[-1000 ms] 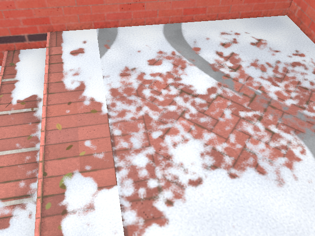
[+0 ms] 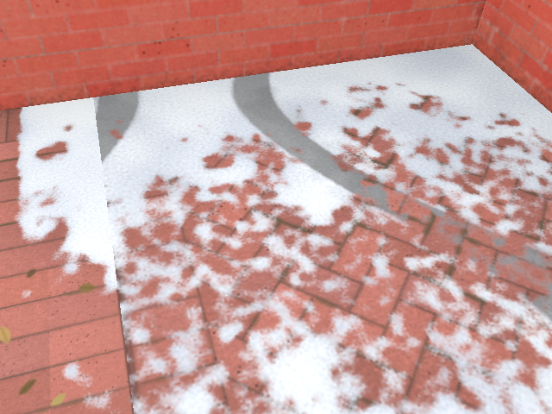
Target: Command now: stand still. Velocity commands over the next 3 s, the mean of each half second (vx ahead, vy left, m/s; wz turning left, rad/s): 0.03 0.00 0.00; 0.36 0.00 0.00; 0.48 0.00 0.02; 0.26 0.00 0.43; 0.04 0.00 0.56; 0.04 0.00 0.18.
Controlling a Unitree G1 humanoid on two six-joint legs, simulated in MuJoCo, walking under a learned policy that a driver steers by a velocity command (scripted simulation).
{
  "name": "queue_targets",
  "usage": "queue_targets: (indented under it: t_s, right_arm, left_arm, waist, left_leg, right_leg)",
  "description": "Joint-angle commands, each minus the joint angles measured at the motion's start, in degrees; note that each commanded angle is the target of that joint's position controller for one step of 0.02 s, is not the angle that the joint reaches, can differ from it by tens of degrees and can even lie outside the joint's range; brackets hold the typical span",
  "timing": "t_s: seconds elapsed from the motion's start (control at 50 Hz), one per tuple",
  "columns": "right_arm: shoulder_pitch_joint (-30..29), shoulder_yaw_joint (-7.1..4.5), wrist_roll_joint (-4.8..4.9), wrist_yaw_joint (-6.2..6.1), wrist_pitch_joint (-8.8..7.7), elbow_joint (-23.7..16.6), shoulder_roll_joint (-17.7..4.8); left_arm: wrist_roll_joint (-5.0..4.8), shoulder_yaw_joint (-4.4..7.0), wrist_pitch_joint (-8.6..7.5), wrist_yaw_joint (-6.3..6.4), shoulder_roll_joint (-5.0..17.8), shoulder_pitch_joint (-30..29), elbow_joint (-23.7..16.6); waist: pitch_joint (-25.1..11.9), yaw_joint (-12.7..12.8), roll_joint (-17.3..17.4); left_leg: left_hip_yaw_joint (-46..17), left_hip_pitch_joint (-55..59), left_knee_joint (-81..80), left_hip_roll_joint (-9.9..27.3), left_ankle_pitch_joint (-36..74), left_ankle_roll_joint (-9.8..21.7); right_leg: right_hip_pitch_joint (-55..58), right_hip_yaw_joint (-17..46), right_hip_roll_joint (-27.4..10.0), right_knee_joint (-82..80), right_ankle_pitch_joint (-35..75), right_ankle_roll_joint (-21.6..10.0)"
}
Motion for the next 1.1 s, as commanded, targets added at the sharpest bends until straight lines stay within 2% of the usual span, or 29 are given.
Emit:
queue_targets:
  t_s: [0.02, 0.26, 0.4, 0.42, 0.46, 0.48, 0.5, 0.52, 0.54, 0.56, 0.62, 0.64, 0.7, 0.72, 0.74, 0.76, 0.78, 0.8, 0.82, 0.84, 0.86, 0.88, 0.9, 0.92, 0.94, 0.96, 1.0, 1.04, 1.1]
  right_arm:
    - [3.05, -0.51, 0.54, 0.25, -0.78, 0.17, -4.25]
    - [6.69, -0.53, 0.68, 0.14, -0.73, 3.93, -3.98]
    - [8.22, -0.36, 0.63, 0.02, -0.42, 5.83, -2.68]
    - [8.89, -0.35, 0.81, 0.06, -0.37, 6.06, -2.52]
    - [8.45, -0.76, 0.73, 0.22, -0.24, 5.60, -2.87]
    - [7.49, -1.04, 0.45, 0.43, -0.21, 4.74, -3.07]
    - [5.20, -1.13, -0.01, 0.86, -0.35, 3.16, -1.93]
    - [3.11, -1.15, -0.42, 1.19, -0.64, 1.69, -1.10]
    - [1.05, -1.38, -0.72, 1.41, -1.07, 0.20, -1.24]
    - [-0.48, -1.71, -0.66, 1.56, -1.55, -1.11, -1.70]
    - [-1.19, -2.34, -0.06, 2.06, -3.00, -2.58, -2.15]
    - [-2.29, -2.56, 0.15, 2.18, -3.16, -2.92, -1.96]
    - [-2.95, -3.18, 0.68, 2.76, -3.18, -3.89, -2.02]
    - [-0.37, -3.28, 0.70, 2.85, -3.17, -3.05, -1.44]
    - [4.03, -3.74, 0.77, 2.68, -3.23, -1.20, -2.30]
    - [10.35, -4.46, 0.63, 2.28, -3.48, 1.04, -3.43]
    - [17.96, -5.68, -0.30, 1.67, -4.14, 3.37, -7.04]
    - [26.65, -7.58, -0.65, 1.29, -4.00, 4.57, -15.97]
    - [23.85, -6.91, 0.06, 1.21, -2.82, 4.92, -12.68]
    - [16.74, -6.48, -0.24, 1.37, -2.48, 2.80, -11.35]
    - [11.82, -5.92, -0.15, 1.63, -2.68, 1.64, -9.34]
    - [9.87, -5.05, 0.15, 1.53, -2.94, 1.53, -7.38]
    - [9.25, -4.40, 0.21, 1.34, -3.33, 1.84, -5.72]
    - [10.41, -4.05, 0.13, 1.25, -3.69, 2.59, -5.11]
    - [11.68, -4.00, 0.04, 1.15, -4.04, 3.31, -5.51]
    - [12.55, -3.75, 0.19, 1.10, -4.18, 3.45, -5.64]
    - [13.79, -3.51, 0.59, 0.93, -4.41, 3.79, -6.13]
    - [13.89, -3.36, 1.06, 0.84, -4.55, 3.33, -6.10]
    - [15.96, -3.53, 1.22, 0.43, -4.73, 3.78, -6.93]
  left_arm:
    - [0.40, 0.72, 0.31, -0.15, 3.68, 5.71, 0.00]
    - [-0.11, 0.18, 0.04, 0.59, 2.63, 2.99, 2.56]
    - [-0.20, 0.02, -0.01, 0.85, 2.18, 2.54, 3.64]
    - [0.02, 0.19, -0.09, 0.86, 2.00, 3.09, 4.24]
    - [0.15, 1.33, 0.16, 0.68, 4.47, 3.59, 4.12]
    - [0.13, 1.93, 0.39, 0.57, 5.68, 4.72, 4.14]
    - [-0.35, 2.43, 0.46, 0.69, 6.70, 7.89, 4.79]
    - [-0.39, 2.98, 0.41, 0.79, 7.88, 9.62, 5.26]
    - [-0.23, 3.27, 0.14, 0.78, 7.81, 9.98, 5.38]
    - [0.19, 3.41, -0.29, 0.72, 7.54, 10.05, 5.45]
    - [0.62, 3.54, -1.89, 0.69, 6.84, 9.21, 5.59]
    - [0.67, 3.53, -2.12, 0.54, 6.43, 8.71, 5.37]
    - [0.59, 3.80, -2.43, 0.47, 7.27, 7.99, 5.24]
    - [0.37, 3.79, -2.46, 0.43, 7.55, 6.68, 4.90]
    - [0.43, 3.84, -2.52, 0.22, 7.48, 5.88, 4.61]
    - [0.56, 3.66, -2.87, 0.10, 6.88, 5.53, 4.32]
    - [0.44, 2.75, -3.45, -0.27, 4.37, 4.63, 3.18]
    - [0.08, 1.61, -4.05, -0.88, -0.33, 5.77, 0.58]
    - [2.10, 2.76, -3.54, -1.32, 4.96, 0.45, -0.53]
    - [2.07, 2.89, -3.43, -1.91, 4.92, -3.02, -2.18]
    - [1.45, 2.59, -3.65, -2.28, 3.52, -3.88, -2.34]
    - [0.92, 2.62, -3.69, -2.39, 2.49, -2.71, -1.99]
    - [1.33, 2.62, -3.23, -2.38, 1.98, -0.75, -1.23]
    - [1.46, 2.69, -2.70, -2.44, 1.82, 0.44, -0.88]
    - [1.33, 2.84, -2.27, -2.43, 2.17, -0.35, -1.63]
    - [0.92, 3.29, -1.88, -2.41, 2.72, -2.97, -2.51]
    - [0.91, 3.22, -1.41, -2.54, 2.76, -8.92, -5.09]
    - [0.26, 3.06, -1.20, -2.41, 2.26, -15.29, -7.18]
    - [-0.06, 3.03, -1.15, -2.52, 2.57, -20.91, -9.38]
  waist:
    - [5.10, 0.27, 5.21]
    - [5.68, -1.34, 1.59]
    - [6.43, -1.82, 1.43]
    - [6.53, -2.05, 1.36]
    - [7.58, -1.41, -0.94]
    - [9.16, -0.56, -2.86]
    - [10.77, 0.97, -4.63]
    - [13.34, 1.87, -5.74]
    - [15.30, 2.27, -5.11]
    - [15.69, 2.19, -4.10]
    - [13.84, 0.85, -2.95]
    - [12.10, 1.34, -3.22]
    - [10.73, 0.07, -3.81]
    - [10.49, -1.65, -3.13]
    - [10.00, -3.65, -3.22]
    - [7.97, -6.36, -1.67]
    - [4.43, -10.15, 5.49]
    - [-0.75, -11.63, 23.18]
    - [2.64, -10.25, 14.16]
    - [7.78, -7.57, 9.88]
    - [9.60, -5.31, 6.45]
    - [9.92, -3.18, 4.78]
    - [9.57, -1.63, 4.55]
    - [8.45, -0.97, 4.81]
    - [7.97, -0.47, 4.87]
    - [8.16, -0.45, 5.38]
    - [8.91, -0.90, 5.49]
    - [9.22, -2.19, 6.42]
    - [9.08, -3.14, 6.64]
  left_leg:
    - [-8.45, -2.13, -10.28, 6.00, -4.38, 1.55]
    - [-6.99, 2.33, -8.44, 4.89, 2.00, 1.60]
    - [-6.54, 3.28, -8.00, 4.58, 2.71, 1.37]
    - [-6.06, 3.20, -7.86, 4.12, -0.57, 1.54]
    - [-3.58, -0.33, -3.76, 1.04, -12.12, 2.77]
    - [-1.92, -4.20, -0.17, -0.60, -17.06, 3.33]
    - [0.27, -9.13, 5.51, -2.00, -16.99, 3.44]
    - [3.08, -13.37, 10.77, -1.38, -13.87, 3.41]
    - [2.96, -16.17, 14.95, 1.01, -11.78, 3.53]
    - [1.96, -18.89, 17.82, 2.30, -11.79, 3.60]
    - [0.81, -20.35, 17.20, 3.89, -9.48, 3.30]
    - [1.93, -17.46, 15.11, 3.53, -8.37, 3.13]
    - [4.62, -7.48, 9.13, 1.56, -6.18, 3.06]
    - [6.03, -1.22, 5.70, 0.51, -3.58, 3.14]
    - [7.43, 6.72, 3.56, -1.35, -3.02, 2.89]
    - [6.98, 16.20, 1.89, -2.61, -4.38, 2.95]
    - [-3.28, 24.62, -4.19, 4.30, -10.80, 3.87]
    - [-34.42, 31.49, -18.37, 21.73, -27.44, 10.86]
    - [-38.93, 26.32, -20.89, 22.31, -37.79, 12.36]
    - [-33.51, 21.40, -19.87, 20.72, -36.25, 11.52]
    - [-27.29, 16.47, -20.38, 18.22, -27.16, 10.64]
    - [-23.20, 13.56, -20.72, 16.90, -18.20, 10.33]
    - [-18.43, 11.03, -20.57, 15.12, -10.28, 9.66]
    - [-15.03, 10.14, -20.07, 14.05, -3.53, 9.54]
    - [-12.58, 9.89, -19.89, 13.51, 1.68, 9.71]
    - [-10.22, 8.69, -20.32, 12.85, 3.78, 9.96]
    - [-7.93, 7.87, -21.32, 12.43, 6.93, 10.69]
    - [-5.45, 7.75, -22.18, 11.16, 9.29, 10.68]
    - [-4.52, 10.38, -22.34, 12.09, 12.45, 10.82]
  right_leg:
    - [0.39, 7.78, -6.19, -5.35, 2.23, 0.00]
    - [0.69, 7.99, -7.10, -6.95, 4.05, -0.18]
    - [0.69, 8.20, -7.48, -7.60, 4.24, -0.30]
    - [0.17, 8.38, -7.47, -8.54, -0.26, -0.27]
    - [-0.38, 9.67, -6.62, -9.34, -15.78, -1.82]
    - [-0.58, 12.93, -8.25, -11.50, -24.37, -3.51]
    - [0.66, 19.15, -12.49, -15.91, -31.21, -6.08]
    - [1.42, 24.90, -17.65, -19.38, -34.78, -8.79]
    - [0.69, 28.48, -20.84, -21.11, -33.91, -10.91]
    - [1.50, 29.81, -21.91, -21.59, -30.66, -12.05]
    - [5.64, 24.09, -19.75, -19.52, -16.47, -11.28]
    - [5.54, 21.22, -18.47, -18.82, -13.15, -10.57]
    - [0.74, 16.34, -16.34, -16.80, -8.76, -9.28]
    - [-3.04, 14.29, -15.29, -14.90, -8.26, -8.52]
    - [-7.34, 11.86, -13.32, -11.52, -6.42, -7.50]
    - [-11.76, 9.41, -11.06, -5.25, -1.33, -6.42]
    - [-16.40, 2.90, -5.75, 10.55, 3.14, -4.58]
    - [-28.34, -3.21, 1.17, 30.90, -12.73, -1.99]
    - [-33.05, 3.20, -1.49, 39.07, -14.46, -3.09]
    - [-35.78, 4.17, -4.42, 41.37, -9.05, -3.64]
    - [-33.46, 4.85, -6.48, 39.66, -3.18, -3.08]
    - [-30.77, 4.98, -7.46, 37.77, -0.28, -2.35]
    - [-27.62, 4.65, -8.10, 35.95, 1.27, -1.28]
    - [-25.63, 3.81, -7.52, 35.60, 2.71, -0.67]
    - [-25.47, 3.35, -7.31, 34.53, 4.16, -0.18]
    - [-25.66, 2.74, -7.17, 32.69, 6.06, 0.58]
    - [-26.66, 1.82, -6.95, 26.73, 9.46, 1.77]
    - [-25.13, 0.64, -6.23, 18.78, 13.56, 2.14]
    - [-22.37, 0.53, -5.68, 11.43, 16.21, 1.85]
